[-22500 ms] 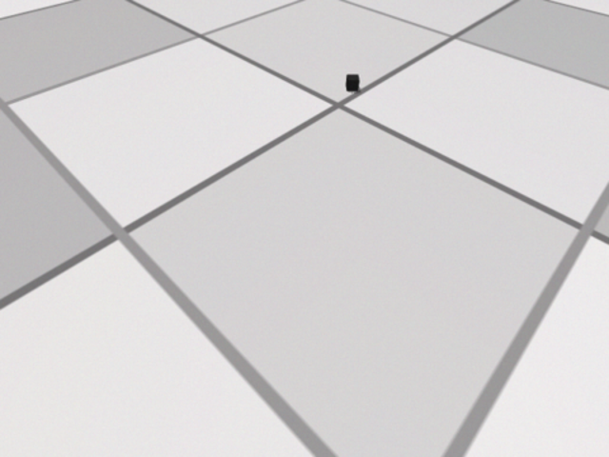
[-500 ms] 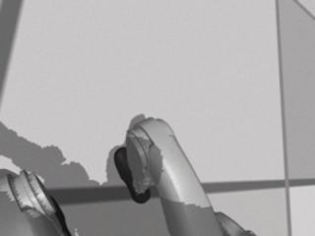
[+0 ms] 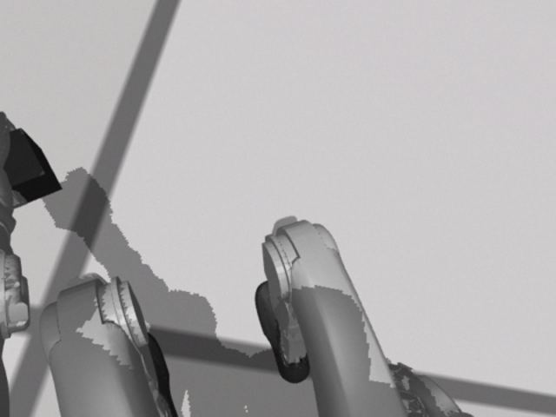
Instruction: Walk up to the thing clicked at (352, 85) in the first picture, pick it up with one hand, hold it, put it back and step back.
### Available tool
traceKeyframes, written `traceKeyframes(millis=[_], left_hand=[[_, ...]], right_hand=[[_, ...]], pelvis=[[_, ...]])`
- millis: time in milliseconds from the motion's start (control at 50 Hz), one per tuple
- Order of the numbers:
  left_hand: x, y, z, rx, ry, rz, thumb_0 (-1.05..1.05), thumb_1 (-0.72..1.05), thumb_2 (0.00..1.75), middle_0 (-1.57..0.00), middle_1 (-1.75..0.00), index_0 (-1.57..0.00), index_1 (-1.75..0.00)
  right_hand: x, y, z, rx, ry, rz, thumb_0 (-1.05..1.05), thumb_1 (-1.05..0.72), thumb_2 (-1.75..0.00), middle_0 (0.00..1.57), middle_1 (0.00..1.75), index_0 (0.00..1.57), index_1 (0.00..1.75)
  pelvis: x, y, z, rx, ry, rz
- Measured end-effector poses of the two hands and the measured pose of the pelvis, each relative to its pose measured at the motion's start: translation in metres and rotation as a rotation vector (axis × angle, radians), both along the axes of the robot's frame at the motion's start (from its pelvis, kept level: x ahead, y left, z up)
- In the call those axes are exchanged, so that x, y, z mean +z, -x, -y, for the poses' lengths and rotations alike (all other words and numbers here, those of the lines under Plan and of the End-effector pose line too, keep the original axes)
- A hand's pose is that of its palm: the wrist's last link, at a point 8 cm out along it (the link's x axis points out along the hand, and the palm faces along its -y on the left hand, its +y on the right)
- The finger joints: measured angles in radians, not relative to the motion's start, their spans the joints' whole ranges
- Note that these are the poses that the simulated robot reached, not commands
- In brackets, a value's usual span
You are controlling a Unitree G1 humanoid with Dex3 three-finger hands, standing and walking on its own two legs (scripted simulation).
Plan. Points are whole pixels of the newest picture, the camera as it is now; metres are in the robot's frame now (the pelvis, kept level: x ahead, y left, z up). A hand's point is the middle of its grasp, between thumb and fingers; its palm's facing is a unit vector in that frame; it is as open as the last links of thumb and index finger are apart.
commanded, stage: settle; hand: left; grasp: from above
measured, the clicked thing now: (15, 170) +0.50 +0.27 -0.19
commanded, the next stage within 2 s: lift in 0.22 s
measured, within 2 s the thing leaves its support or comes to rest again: neither
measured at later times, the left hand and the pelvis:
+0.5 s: hand out of the picture +0.47 +0.29 -0.10, palm faces -0.44 -0.16 -0.89, open 10.8 cm; pelvis +0.00 +0.00 +0.03, yaw +3 degrees
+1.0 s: hand out of the picture +0.42 +0.29 +0.03, palm faces -0.38 -0.15 -0.91, open 10.8 cm; pelvis +0.00 +0.00 +0.13, yaw +5 degrees
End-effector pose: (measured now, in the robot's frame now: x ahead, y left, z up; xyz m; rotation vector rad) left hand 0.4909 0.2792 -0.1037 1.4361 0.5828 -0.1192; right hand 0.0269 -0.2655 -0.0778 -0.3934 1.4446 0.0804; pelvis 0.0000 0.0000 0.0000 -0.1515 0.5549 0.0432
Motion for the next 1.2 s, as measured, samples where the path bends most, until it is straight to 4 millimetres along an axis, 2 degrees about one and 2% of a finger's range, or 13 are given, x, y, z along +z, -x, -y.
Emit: traceKeyframes(millis=[120, 280, 440, 540, 720, 860, 980, 1080, 1200], left_hand=[[0.020, -0.008, 0.000, -0.004, -0.027, 0.080, 0.01, -0.18, 0.76, -0.63, -0.73, -0.60, -0.74], [0.041, -0.006, -0.006, 0.075, -0.045, 0.046, 0.01, -0.18, 0.75, -0.63, -0.73, -0.60, -0.74], [0.056, 0.007, -0.010, 0.060, -0.010, -0.028, 0.01, -0.18, 0.74, -0.63, -0.73, -0.60, -0.74], [0.069, 0.013, -0.011, 0.013, -0.001, -0.006, 0.01, -0.17, 0.74, -0.62, -0.73, -0.59, -0.74], [0.110, 0.034, -0.017, 0.013, -0.026, 0.019, 0.01, -0.17, 0.74, -0.62, -0.73, -0.59, -0.74], [0.149, 0.051, -0.018, 0.010, -0.021, 0.010, 0.01, -0.17, 0.74, -0.62, -0.73, -0.59, -0.74], [0.188, 0.067, -0.014, 0.006, -0.008, 0.031, 0.01, -0.17, 0.74, -0.62, -0.73, -0.60, -0.74], [0.228, 0.080, -0.012, 0.019, -0.010, 0.048, 0.01, -0.17, 0.74, -0.63, -0.72, -0.60, -0.73], [0.279, 0.097, -0.009, 0.058, -0.008, 0.036, 0.01, -0.18, 0.74, -0.63, -0.72, -0.61, -0.73]], right_hand=[[-0.003, -0.010, -0.001, -0.029, 0.009, 0.006, 0.00, -0.91, -0.90, 0.20, 0.30, 0.20, 0.30], [-0.001, -0.021, 0.000, -0.055, 0.002, 0.023, 0.00, -0.91, -0.90, 0.20, 0.30, 0.20, 0.30], [0.008, -0.015, 0.007, -0.093, 0.035, 0.000, 0.00, -0.91, -0.90, 0.20, 0.30, 0.20, 0.30], [0.018, -0.011, 0.011, -0.108, 0.068, -0.011, 0.00, -0.91, -0.90, 0.20, 0.30, 0.20, 0.30], [0.039, -0.029, 0.009, -0.133, 0.078, 0.060, 0.00, -0.91, -0.90, 0.20, 0.30, 0.20, 0.30], [0.061, -0.053, 0.000, -0.136, 0.061, 0.141, 0.00, -0.91, -0.90, 0.20, 0.30, 0.20, 0.30], [0.088, -0.074, -0.007, -0.138, 0.045, 0.198, 0.00, -0.91, -0.90, 0.20, 0.30, 0.20, 0.30], [0.118, -0.090, -0.012, -0.150, 0.036, 0.245, 0.00, -0.91, -0.90, 0.20, 0.30, 0.20, 0.30], [0.163, -0.106, -0.017, -0.168, 0.026, 0.302, 0.00, -0.90, -0.90, 0.20, 0.30, 0.20, 0.30]], pelvis=[[0.004, -0.004, 0.002, 0.005, -0.012, -0.034], [0.017, -0.005, 0.004, 0.012, -0.029, -0.059], [0.029, -0.004, 0.004, 0.022, -0.039, -0.051], [0.037, -0.002, 0.003, 0.031, -0.038, -0.052], [0.063, 0.001, 0.001, 0.040, -0.043, -0.052], [0.092, 0.001, -0.001, 0.046, -0.048, -0.046], [0.123, 0.000, -0.002, 0.053, -0.057, -0.029], [0.156, -0.003, -0.001, 0.061, -0.068, -0.002], [0.202, -0.008, 0.000, 0.066, -0.083, 0.041]])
